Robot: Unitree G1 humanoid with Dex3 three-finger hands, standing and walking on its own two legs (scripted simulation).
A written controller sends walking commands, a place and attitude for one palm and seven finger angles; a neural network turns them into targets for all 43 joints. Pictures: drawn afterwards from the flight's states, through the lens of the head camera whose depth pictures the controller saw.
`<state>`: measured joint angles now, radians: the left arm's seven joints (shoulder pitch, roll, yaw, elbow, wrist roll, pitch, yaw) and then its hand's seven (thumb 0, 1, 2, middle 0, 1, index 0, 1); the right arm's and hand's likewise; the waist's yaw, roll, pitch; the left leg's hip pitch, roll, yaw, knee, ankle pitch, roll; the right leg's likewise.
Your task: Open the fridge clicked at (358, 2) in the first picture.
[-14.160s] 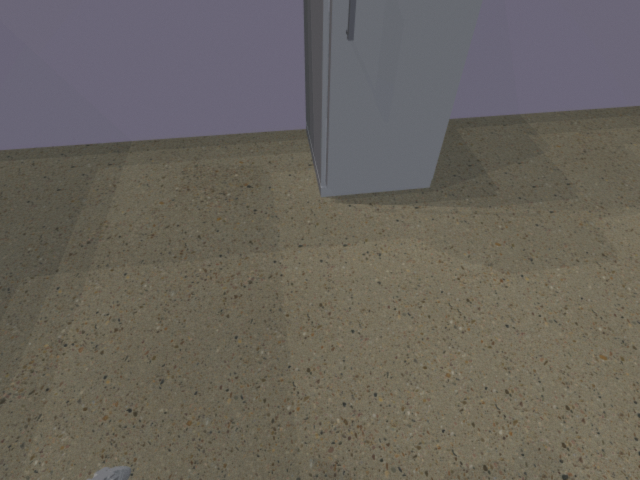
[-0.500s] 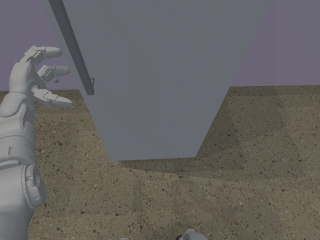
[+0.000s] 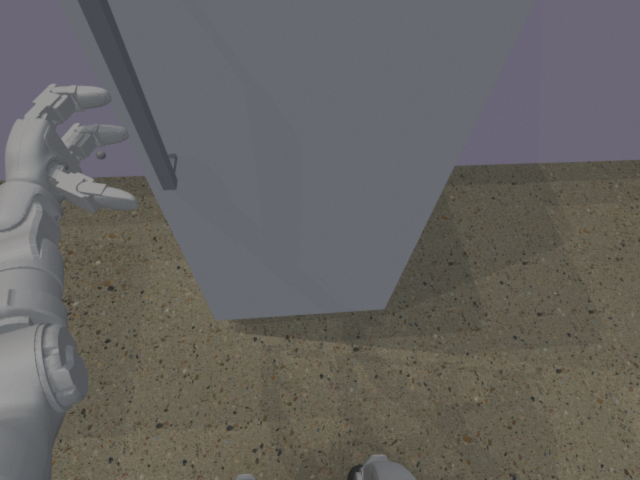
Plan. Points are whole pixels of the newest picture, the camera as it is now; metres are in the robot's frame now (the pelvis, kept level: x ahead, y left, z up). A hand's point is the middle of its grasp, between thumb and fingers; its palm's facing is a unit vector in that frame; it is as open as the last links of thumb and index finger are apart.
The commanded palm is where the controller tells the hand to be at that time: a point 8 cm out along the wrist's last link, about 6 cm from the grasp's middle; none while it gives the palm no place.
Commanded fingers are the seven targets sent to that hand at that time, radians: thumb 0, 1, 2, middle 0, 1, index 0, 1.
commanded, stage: move the hooked fingers beside the handle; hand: left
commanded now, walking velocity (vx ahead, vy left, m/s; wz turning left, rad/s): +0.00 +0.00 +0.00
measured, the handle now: (124, 55) +0.53 +0.20 +0.21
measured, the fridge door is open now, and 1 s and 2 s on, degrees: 0 0 0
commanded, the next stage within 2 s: feel for the door with the fingertips in 0.40 s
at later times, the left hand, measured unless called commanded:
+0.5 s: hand (101, 159) +0.46 +0.24 +0.13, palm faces +0.01 -1.00 +0.01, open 14.0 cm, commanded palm +0.44 +0.29 +0.12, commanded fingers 0.00 -0.50 0.30 -0.30 -1.20 -0.30 -1.20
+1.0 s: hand (145, 151) +0.47 +0.19 +0.13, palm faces +0.03 -1.00 +0.00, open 14.0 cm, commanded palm +0.45 +0.25 +0.12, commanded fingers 0.00 -0.50 0.30 -0.30 -1.20 -0.30 -1.20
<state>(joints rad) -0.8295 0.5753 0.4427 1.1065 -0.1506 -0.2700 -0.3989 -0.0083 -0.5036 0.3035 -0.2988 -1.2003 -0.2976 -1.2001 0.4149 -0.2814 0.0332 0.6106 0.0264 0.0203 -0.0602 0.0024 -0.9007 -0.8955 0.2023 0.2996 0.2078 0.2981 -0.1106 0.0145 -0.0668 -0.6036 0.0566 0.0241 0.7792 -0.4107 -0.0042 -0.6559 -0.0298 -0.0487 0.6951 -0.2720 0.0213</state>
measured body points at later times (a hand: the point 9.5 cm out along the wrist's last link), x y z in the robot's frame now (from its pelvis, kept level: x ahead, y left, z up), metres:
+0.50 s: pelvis +0.00 +0.00 +0.00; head +0.07 +0.02 +0.44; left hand +0.45 +0.29 +0.13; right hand +0.06 -0.26 -0.11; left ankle -0.02 +0.12 -0.71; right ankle +0.03 -0.14 -0.71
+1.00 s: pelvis +0.00 -0.01 +0.00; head +0.07 +0.00 +0.44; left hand +0.47 +0.25 +0.13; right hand +0.03 -0.27 -0.12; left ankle -0.02 +0.12 -0.71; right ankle +0.03 -0.14 -0.71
